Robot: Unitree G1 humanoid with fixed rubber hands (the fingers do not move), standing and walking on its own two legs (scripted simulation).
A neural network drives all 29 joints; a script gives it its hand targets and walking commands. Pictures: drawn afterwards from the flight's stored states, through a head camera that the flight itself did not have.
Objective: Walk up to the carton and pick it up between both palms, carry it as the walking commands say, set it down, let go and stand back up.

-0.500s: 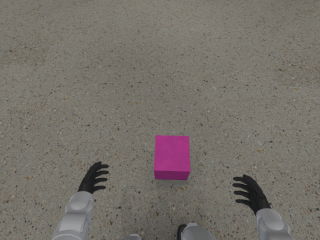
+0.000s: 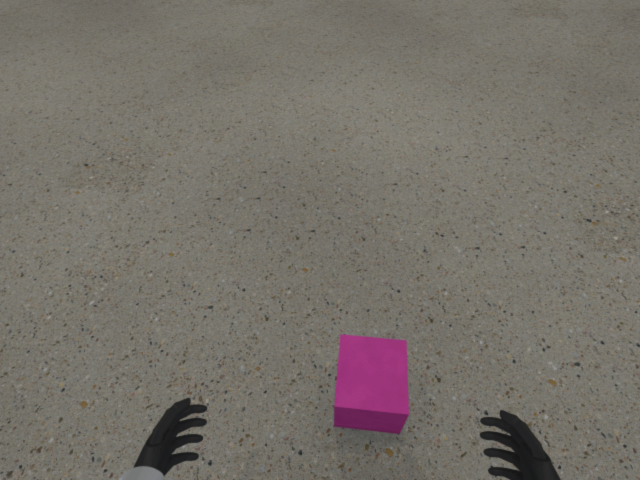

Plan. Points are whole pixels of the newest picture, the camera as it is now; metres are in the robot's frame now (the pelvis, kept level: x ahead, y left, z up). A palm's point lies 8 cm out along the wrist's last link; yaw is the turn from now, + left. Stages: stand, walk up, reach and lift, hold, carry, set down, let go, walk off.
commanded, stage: let go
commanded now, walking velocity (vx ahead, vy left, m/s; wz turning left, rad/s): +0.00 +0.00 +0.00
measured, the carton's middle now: (369, 383) +0.50 -0.09 -0.68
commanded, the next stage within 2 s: stand in 0.14 s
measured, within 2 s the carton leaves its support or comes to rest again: neither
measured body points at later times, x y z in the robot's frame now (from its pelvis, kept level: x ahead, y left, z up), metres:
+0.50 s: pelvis +0.01 -0.02 -0.01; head -0.03 -0.04 +0.44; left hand +0.14 +0.27 -0.09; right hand +0.14 -0.32 -0.10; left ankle -0.06 +0.10 -0.74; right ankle +0.01 -0.14 -0.74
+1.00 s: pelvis -0.02 -0.04 +0.00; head -0.05 -0.05 +0.45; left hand +0.09 +0.26 -0.10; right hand +0.08 -0.33 -0.12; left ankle -0.06 +0.10 -0.74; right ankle +0.01 -0.14 -0.74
